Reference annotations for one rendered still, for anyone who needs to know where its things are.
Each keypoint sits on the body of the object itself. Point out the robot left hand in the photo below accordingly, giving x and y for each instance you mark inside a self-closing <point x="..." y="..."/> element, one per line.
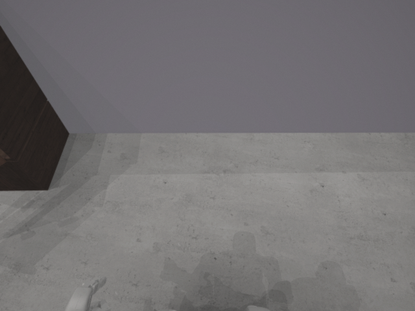
<point x="81" y="297"/>

